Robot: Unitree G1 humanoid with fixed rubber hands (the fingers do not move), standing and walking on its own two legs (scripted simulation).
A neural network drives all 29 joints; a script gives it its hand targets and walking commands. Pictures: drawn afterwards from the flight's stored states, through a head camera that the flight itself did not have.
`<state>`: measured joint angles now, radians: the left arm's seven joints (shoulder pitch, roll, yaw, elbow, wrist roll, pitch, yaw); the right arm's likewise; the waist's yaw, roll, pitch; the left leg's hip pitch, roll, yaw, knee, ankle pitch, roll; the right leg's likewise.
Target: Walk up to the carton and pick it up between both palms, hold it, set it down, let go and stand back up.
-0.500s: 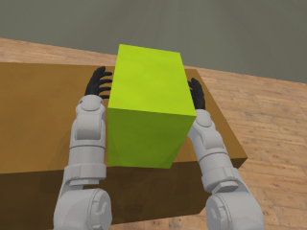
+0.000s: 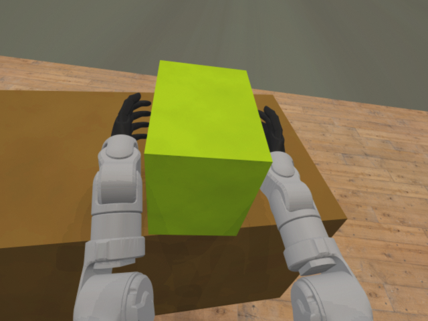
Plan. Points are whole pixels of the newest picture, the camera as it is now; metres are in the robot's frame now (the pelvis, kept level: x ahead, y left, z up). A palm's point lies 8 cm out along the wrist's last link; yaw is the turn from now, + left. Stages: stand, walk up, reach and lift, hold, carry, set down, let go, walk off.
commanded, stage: reach and lift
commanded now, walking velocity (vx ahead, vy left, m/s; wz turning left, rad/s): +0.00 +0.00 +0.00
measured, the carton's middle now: (199, 149) +0.40 +0.00 +0.13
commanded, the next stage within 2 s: hold in 0.32 s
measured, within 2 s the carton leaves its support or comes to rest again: neither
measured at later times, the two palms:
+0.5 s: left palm (117, 129) +0.37 +0.13 +0.21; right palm (273, 141) +0.36 -0.13 +0.19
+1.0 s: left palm (111, 128) +0.36 +0.14 +0.22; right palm (270, 141) +0.36 -0.12 +0.19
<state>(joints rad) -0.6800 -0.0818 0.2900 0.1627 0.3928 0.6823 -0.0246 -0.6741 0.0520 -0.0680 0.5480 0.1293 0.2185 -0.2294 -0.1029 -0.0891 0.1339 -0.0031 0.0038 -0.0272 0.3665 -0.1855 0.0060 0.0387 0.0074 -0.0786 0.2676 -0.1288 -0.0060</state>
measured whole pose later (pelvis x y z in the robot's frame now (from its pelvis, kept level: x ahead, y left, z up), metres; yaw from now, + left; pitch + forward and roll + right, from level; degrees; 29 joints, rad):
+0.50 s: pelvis -0.01 +0.00 +0.00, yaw +0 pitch -11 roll -1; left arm -0.72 -0.07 0.31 0.14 0.40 0.73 -0.03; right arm -0.73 0.04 -0.06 0.55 0.15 0.25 -0.24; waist -0.09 -0.08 0.12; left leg 0.01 0.01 -0.03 0.36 -0.17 0.00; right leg 0.05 0.01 -0.08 0.26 -0.12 -0.01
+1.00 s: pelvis -0.01 -0.01 +0.00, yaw +0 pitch -12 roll -1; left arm -0.77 -0.07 0.35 0.16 0.43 0.79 -0.07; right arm -0.76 0.07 -0.10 0.56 0.12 0.30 -0.23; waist -0.07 -0.08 0.13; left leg 0.03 0.00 -0.02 0.34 -0.16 0.00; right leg 0.05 0.01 -0.07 0.28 -0.12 -0.01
